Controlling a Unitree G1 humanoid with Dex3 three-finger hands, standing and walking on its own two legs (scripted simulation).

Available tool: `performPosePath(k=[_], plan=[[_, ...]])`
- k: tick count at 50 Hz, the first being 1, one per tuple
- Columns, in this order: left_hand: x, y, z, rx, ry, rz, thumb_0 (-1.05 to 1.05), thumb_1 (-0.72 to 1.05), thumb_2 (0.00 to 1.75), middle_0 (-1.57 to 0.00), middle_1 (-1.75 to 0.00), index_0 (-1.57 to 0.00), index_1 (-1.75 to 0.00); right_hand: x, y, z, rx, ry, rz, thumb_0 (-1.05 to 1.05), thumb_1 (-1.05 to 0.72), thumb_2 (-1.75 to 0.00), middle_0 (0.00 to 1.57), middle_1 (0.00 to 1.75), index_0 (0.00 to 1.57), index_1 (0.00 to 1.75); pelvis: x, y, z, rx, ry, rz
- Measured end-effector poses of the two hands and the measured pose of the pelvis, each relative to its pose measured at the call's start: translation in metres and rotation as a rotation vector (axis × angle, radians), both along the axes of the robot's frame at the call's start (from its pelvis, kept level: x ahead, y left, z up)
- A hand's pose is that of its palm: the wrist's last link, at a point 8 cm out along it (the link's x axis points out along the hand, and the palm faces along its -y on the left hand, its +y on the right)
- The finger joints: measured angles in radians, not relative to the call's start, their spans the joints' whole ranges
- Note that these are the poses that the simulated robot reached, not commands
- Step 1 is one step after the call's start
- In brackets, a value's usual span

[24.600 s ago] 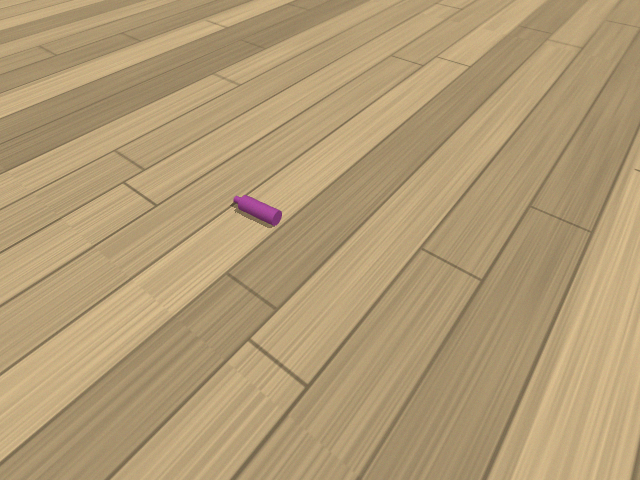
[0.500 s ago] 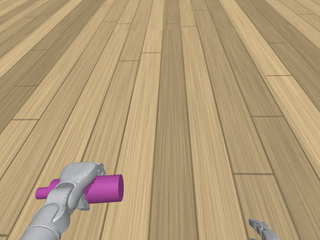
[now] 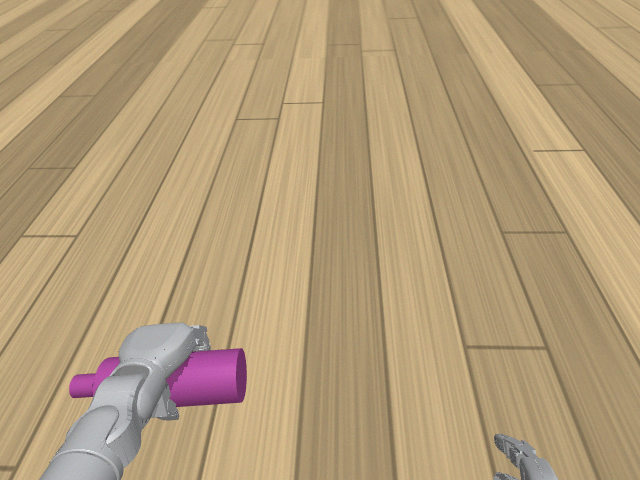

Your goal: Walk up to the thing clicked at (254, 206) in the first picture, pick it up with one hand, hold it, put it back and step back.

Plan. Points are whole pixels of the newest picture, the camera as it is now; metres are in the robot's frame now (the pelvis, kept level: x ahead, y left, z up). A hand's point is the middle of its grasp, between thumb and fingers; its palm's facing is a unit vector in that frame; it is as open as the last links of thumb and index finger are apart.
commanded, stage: hold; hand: left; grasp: from above
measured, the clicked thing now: (159, 380) +0.29 +0.25 -0.06
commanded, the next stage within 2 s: crouch in 0.02 s
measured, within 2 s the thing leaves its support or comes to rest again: neither
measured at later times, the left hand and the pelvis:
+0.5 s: hand (182, 399) +0.29 +0.22 -0.11, palm faces -0.49 +0.00 -0.87, open 10.2 cm; pelvis -0.01 +0.00 -0.02, yaw +1 degrees
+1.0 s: hand (225, 407) +0.36 +0.23 -0.35, palm faces -0.45 +0.04 -0.89, open 10.1 cm; pelvis -0.05 +0.01 -0.22, yaw +0 degrees
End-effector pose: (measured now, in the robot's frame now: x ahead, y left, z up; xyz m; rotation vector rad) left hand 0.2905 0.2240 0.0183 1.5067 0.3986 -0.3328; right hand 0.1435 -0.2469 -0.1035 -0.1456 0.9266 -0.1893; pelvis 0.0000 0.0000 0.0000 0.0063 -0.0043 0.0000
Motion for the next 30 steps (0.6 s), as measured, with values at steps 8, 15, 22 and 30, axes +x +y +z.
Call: performPosePath(k=[8, 15, 22, 30], plan=[[0.002, 0.001, 0.0, 0.002, 0.018, -0.004, -0.01, -0.04, 0.6, -0.64, -0.68, -0.65, -0.66, -0.003, -0.002, -0.001, 0.0, 0.012, -0.013, 0.01, -0.91, -0.9, 0.2, 0.3, 0.2, 0.3, 0.003, 0.0, 0.0, 0.0, 0.0, -0.001], [0.002, 0.0, -0.011, -0.004, 0.027, -0.016, -0.01, -0.04, 0.6, -0.64, -0.68, -0.65, -0.66, -0.005, -0.004, -0.002, -0.005, 0.023, -0.015, 0.01, -0.91, -0.9, 0.2, 0.3, 0.2, 0.3, 0.003, -0.001, 0.0, 0.0, 0.009, 0.003], [0.0, 0.0, -0.047, 0.009, 0.041, -0.031, -0.01, -0.05, 0.6, -0.65, -0.67, -0.66, -0.65, -0.017, -0.012, -0.01, -0.033, 0.082, -0.01, 0.01, -0.9, -0.9, 0.2, 0.3, 0.2, 0.3, -0.002, -0.003, -0.008, -0.002, 0.063, 0.013], [0.017, 0.0, -0.113, 0.061, 0.013, -0.063, 0.0, -0.06, 0.59, -0.66, -0.66, -0.67, -0.65, -0.056, -0.031, -0.05, -0.096, 0.193, -0.018, 0.0, -0.9, -0.89, 0.2, 0.3, 0.2, 0.3, -0.014, -0.002, -0.049, -0.019, 0.225, 0.022]])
